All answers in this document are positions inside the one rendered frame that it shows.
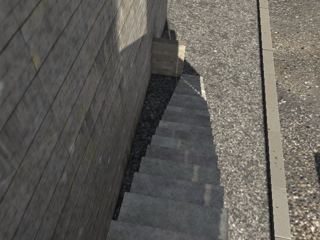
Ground stairs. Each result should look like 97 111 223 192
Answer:
106 74 229 240

